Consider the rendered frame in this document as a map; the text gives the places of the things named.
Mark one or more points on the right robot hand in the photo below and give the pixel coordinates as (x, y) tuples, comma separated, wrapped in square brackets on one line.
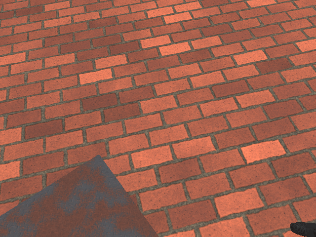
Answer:
[(306, 229)]

